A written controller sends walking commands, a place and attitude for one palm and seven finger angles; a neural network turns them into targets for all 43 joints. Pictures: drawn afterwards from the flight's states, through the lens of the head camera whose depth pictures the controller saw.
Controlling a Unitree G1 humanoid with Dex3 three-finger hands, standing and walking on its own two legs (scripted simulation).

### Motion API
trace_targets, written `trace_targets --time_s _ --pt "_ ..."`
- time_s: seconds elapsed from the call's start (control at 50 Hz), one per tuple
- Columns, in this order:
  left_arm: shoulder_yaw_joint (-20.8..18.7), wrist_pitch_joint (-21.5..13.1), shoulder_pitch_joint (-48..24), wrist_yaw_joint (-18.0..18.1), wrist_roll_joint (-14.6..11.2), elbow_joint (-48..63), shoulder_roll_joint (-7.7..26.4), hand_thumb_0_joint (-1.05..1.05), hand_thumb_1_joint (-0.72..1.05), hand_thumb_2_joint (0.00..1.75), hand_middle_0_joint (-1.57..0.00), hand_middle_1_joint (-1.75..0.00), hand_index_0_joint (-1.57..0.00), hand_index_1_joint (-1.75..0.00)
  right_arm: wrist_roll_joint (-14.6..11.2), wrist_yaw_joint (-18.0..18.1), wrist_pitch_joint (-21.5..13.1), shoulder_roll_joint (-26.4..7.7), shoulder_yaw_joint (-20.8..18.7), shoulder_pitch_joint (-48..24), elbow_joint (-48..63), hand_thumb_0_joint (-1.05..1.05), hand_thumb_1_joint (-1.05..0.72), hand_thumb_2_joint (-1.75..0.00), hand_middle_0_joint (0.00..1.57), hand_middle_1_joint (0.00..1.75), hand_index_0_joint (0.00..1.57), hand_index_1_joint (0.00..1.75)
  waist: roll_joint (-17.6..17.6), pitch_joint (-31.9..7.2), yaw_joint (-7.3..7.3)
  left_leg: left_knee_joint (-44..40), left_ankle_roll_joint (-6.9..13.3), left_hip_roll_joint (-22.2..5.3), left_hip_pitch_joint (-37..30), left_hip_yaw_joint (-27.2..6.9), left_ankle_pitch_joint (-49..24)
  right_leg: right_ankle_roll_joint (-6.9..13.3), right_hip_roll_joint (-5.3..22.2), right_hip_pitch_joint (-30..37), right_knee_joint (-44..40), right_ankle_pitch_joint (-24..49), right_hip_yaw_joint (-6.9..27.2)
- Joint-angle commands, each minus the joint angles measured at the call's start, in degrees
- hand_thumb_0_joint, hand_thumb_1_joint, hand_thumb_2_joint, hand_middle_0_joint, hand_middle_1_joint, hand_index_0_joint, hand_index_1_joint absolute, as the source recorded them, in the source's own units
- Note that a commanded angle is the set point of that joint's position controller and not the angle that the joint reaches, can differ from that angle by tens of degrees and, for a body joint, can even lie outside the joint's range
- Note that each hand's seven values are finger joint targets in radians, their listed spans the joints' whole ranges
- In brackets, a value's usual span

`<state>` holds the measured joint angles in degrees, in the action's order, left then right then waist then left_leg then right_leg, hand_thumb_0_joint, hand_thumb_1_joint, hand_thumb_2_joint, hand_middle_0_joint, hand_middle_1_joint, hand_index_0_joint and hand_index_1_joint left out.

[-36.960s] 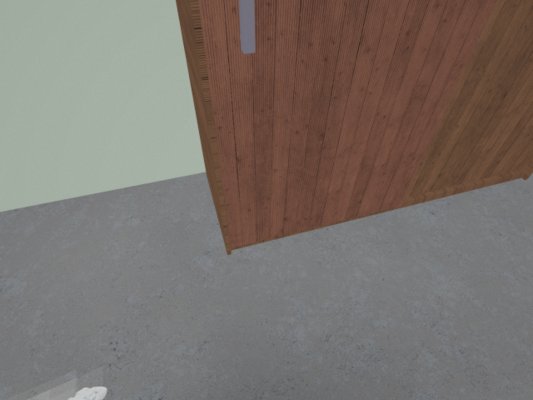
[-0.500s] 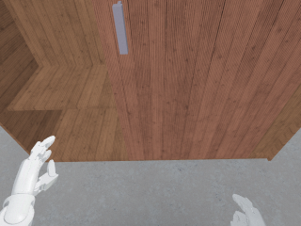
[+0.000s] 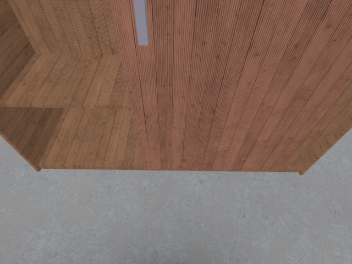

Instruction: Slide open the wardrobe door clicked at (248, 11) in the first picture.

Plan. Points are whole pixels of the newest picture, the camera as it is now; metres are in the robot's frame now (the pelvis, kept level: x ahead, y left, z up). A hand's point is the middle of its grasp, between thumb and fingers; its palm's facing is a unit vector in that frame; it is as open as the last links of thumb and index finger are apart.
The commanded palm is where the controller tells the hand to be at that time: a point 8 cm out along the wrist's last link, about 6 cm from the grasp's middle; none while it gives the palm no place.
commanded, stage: let the arm hang, fingers relaxed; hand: left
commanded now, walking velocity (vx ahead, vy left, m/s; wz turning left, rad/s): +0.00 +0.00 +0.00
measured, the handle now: (142, 12) +0.69 +0.14 +0.22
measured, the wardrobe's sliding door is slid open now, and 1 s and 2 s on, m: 0.66 0.66 0.66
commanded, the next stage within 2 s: look to check the result in 0.50 s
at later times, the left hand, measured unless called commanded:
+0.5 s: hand out of the picture +0.10 +0.22 -0.16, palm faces -0.03 -0.96 -0.27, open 7.4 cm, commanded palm none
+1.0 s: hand out of the picture +0.11 +0.24 -0.15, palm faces -0.03 -0.94 -0.33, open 7.4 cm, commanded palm none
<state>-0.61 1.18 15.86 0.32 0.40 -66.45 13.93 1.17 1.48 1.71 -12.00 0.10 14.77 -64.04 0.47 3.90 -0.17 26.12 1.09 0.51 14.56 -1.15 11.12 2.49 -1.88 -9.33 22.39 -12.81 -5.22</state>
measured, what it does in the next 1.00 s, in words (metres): stands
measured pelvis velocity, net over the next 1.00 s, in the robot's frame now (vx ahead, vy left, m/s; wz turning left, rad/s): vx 0.04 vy -0.01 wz -0.02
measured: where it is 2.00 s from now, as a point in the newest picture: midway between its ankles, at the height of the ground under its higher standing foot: outside the picture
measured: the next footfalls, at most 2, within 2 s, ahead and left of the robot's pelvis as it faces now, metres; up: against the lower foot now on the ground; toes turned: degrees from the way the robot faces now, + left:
none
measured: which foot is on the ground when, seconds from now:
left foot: down 0.00-1.00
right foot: down 0.00-1.00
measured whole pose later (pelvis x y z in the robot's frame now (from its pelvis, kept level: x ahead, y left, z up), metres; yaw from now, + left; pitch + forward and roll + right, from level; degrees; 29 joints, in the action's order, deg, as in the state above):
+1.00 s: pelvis +0.04 -0.01 +0.01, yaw -1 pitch -1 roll +0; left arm -0.5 -0.6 7.0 0.3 0.3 -65.1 18.0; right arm 0.8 0.9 0.0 -18.1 0.4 5.6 -64.4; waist 0.6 2.2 0.1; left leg 18.1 0.7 1.0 7.1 0.3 10.5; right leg 2.4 -1.5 -3.5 16.9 -13.0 -3.5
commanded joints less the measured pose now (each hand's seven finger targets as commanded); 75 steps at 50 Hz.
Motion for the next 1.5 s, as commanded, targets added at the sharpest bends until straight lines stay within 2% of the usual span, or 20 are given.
trace_targets --time_s 0.0,0.06,0.14,0.24,0.3,0.38,0.42,0.48,0.5,0.58,0.78,0.9,0.92,0.98,1.02,1.04,1.26,1.48 --pt "-1.6 -2.0 -2.9 0.7 0.2 3.1 8.1 0.0 0.9 0.9 -0.2 -0.3 -0.2 -0.3 0.2 0.6 -1.8 -9.7 -2.1 -0.6 2.6 0.0 -0.9 -0.9 0.2 0.3 0.2 0.3 -0.9 -0.9 0.58 -6.1 1.8 -5.8 0.3 -6.1 2.2 1.4 8.4 -2.0 -6.8 -7.0 8.8" --pt "-1.5 -2.1 -3.2 0.7 0.1 3.0 8.1 0.0 0.9 0.9 -0.2 -0.3 -0.2 -0.3 0.1 0.5 -2.2 -9.6 -1.9 -1.3 2.3 0.0 -0.9 -0.9 0.2 0.3 0.2 0.3 -0.7 -2.5 0.32 -6.8 1.9 -6.4 -0.5 -6.6 -1.1 0.9 8.1 -0.2 -5.6 -3.0 8.3" --pt "-1.6 -2.2 -4.2 0.7 0.2 3.3 8.8 0.0 0.9 0.9 -0.2 -0.3 -0.2 -0.3 0.1 0.2 -2.4 -9.8 -1.8 -2.9 2.2 0.0 -0.9 -0.9 0.2 0.3 0.2 0.3 -0.4 -2.5 0.07 -7.9 1.9 -6.6 -0.8 -6.7 -2.6 0.5 8.3 0.6 -5.1 -1.1 8.0" --pt "-1.7 -2.6 -6.4 0.7 0.2 4.1 9.9 0.0 0.9 0.9 -0.2 -0.3 -0.2 -0.3 0.1 0.0 -2.8 -10.8 -1.8 -4.9 2.1 0.0 -0.9 -0.9 0.2 0.3 0.2 0.3 -0.1 -3.2 0.1 -8.3 1.6 -6.8 -2.4 -6.6 -6.7 0.2 8.8 1.7 -5.0 2.8 8.1" --pt "-1.9 -2.7 -7.8 0.6 0.2 4.5 10.6 0.0 0.9 0.9 -0.2 -0.3 -0.2 -0.3 0.1 0.0 -3.0 -12.0 -1.9 -6.4 2.2 0.0 -0.9 -0.9 0.2 0.3 0.2 0.3 -0.1 -2.8 0.16 -8.9 1.5 -6.7 -2.9 -6.7 -6.7 0.2 8.8 1.5 -5.5 2.6 8.2" --pt "-2.1 -3.1 -9.0 0.6 0.3 5.1 11.5 0.0 0.9 0.9 -0.2 -0.3 -0.2 -0.3 0.0 -0.1 -3.2 -13.1 -2.0 -7.8 2.4 0.0 -0.9 -0.9 0.2 0.3 0.2 0.3 0.8 -4.3 0.3 -8.8 1.3 -6.9 -4.9 -6.4 -9.7 0.2 9.0 2.5 -5.6 5.7 8.5" --pt "-2.2 -3.2 -9.1 0.6 0.3 5.2 12.0 0.0 0.9 0.9 -0.2 -0.3 -0.2 -0.3 -0.1 -0.1 -3.3 -13.7 -2.0 -8.4 2.7 0.0 -0.9 -0.9 0.2 0.3 0.2 0.3 -0.1 -5.2 0.23 -8.7 1.3 -7.0 -5.8 -6.3 -10.8 0.1 9.1 3.1 -5.9 6.8 8.4" --pt "-2.2 -3.2 -9.8 0.5 0.2 5.2 12.6 0.0 0.9 0.9 -0.2 -0.3 -0.2 -0.3 -0.1 -0.1 -3.3 -14.4 -2.0 -9.3 2.6 0.0 -0.9 -0.9 0.2 0.3 0.2 0.3 0.6 -4.8 0.37 -9.0 1.2 -7.1 -6.2 -6.1 -10.3 0.1 9.3 3.0 -6.5 6.6 8.7" --pt "-2.2 -3.3 -9.9 0.5 0.2 5.1 12.6 0.0 0.9 0.9 -0.2 -0.3 -0.2 -0.3 -0.1 -0.1 -3.3 -14.6 -2.0 -9.5 2.7 0.0 -0.9 -0.9 0.2 0.3 0.2 0.3 -0.1 -4.9 0.41 -9.0 1.2 -7.1 -6.6 -6.1 -10.7 0.2 9.3 3.1 -6.7 7.3 8.8" --pt "-2.2 -3.4 -10.2 0.5 0.2 5.1 13.4 0.0 0.9 0.9 -0.2 -0.3 -0.2 -0.3 -0.1 0.0 -3.3 -15.5 -2.0 -9.8 2.6 0.0 -0.9 -0.9 0.2 0.3 0.2 0.3 0.1 -6.8 0.57 -8.6 1.1 -7.4 -8.2 -5.8 -13.2 0.2 9.7 4.3 -6.5 10.6 8.8" --pt "-2.0 -3.3 -10.3 0.5 0.0 4.5 14.6 0.0 0.9 0.9 -0.2 -0.3 -0.2 -0.3 -0.3 0.1 -3.1 -16.9 -1.8 -10.5 2.6 0.0 -0.9 -0.9 0.2 0.3 0.2 0.3 -0.1 -6.5 0.52 -8.8 0.9 -7.7 -9.7 -5.5 -14.3 0.2 9.8 5.0 -7.2 12.4 8.8" --pt "-2.0 -3.3 -10.4 0.7 0.0 4.5 14.9 0.0 0.9 0.9 -0.2 -0.3 -0.2 -0.3 -0.4 0.1 -3.2 -17.0 -1.7 -10.4 2.5 0.0 -0.9 -0.9 0.2 0.3 0.2 0.3 0.0 -7.0 0.57 -8.8 0.9 -7.8 -10.5 -5.4 -16.0 0.2 9.9 5.8 -7.1 14.5 8.9" --pt "-2.1 -3.4 -10.0 0.7 0.1 4.5 14.9 0.0 0.9 0.9 -0.2 -0.3 -0.2 -0.3 -0.4 0.1 -3.2 -16.8 -1.7 -10.4 2.6 0.0 -0.9 -0.9 0.2 0.3 0.2 0.3 -1.0 -6.9 0.42 -8.6 1.0 -7.8 -10.6 -5.3 -16.3 0.1 9.8 5.6 -7.3 15.2 8.8" --pt "-2.1 -3.3 -10.4 0.7 0.1 4.5 14.7 0.0 0.9 0.9 -0.2 -0.3 -0.2 -0.3 -0.3 0.2 -3.2 -16.9 -1.8 -10.4 2.5 0.0 -0.9 -0.9 0.2 0.3 0.2 0.3 -0.2 -6.6 0.51 -8.8 0.8 -7.8 -10.4 -5.2 -16.3 0.2 9.9 5.8 -7.1 15.5 8.9" --pt "-2.1 -3.4 -10.0 0.8 0.1 4.7 14.8 0.0 0.9 0.9 -0.2 -0.3 -0.2 -0.3 -0.4 0.1 -3.1 -16.7 -1.7 -10.3 2.6 0.0 -0.9 -0.9 0.2 0.3 0.2 0.3 -1.2 -6.6 0.41 -8.7 0.8 -7.8 -10.7 -5.1 -16.4 0.2 9.8 5.8 -7.2 16.2 8.9" --pt "-2.0 -3.3 -10.2 0.8 0.0 4.6 14.6 0.0 0.9 0.9 -0.2 -0.3 -0.2 -0.3 -0.3 0.2 -3.2 -16.7 -1.8 -10.4 2.5 0.0 -0.9 -0.9 0.2 0.3 0.2 0.3 -0.4 -6.4 0.52 -8.7 0.8 -7.8 -10.7 -5.1 -16.5 0.2 9.9 5.7 -7.1 16.2 9.0" --pt "-2.2 -3.4 -10.0 1.0 0.0 5.1 14.1 0.0 0.9 0.9 -0.2 -0.3 -0.2 -0.3 -0.3 0.4 -3.2 -15.7 -1.8 -9.5 2.4 0.0 -0.9 -0.9 0.2 0.3 0.2 0.3 -0.7 -6.8 0.5 -8.2 0.5 -7.7 -10.9 -4.2 -17.6 0.1 9.9 6.8 -6.8 20.3 9.1" --pt "-2.3 -3.3 -9.3 1.1 -0.1 5.0 13.5 0.0 0.9 0.9 -0.2 -0.3 -0.2 -0.3 -0.3 0.6 -3.0 -15.1 -1.7 -8.5 2.0 0.0 -0.9 -0.9 0.2 0.3 0.2 0.3 -0.3 -5.8 0.49 -8.1 0.3 -7.7 -10.6 -3.7 -16.1 0.0 9.8 6.8 -7.3 20.6 9.4"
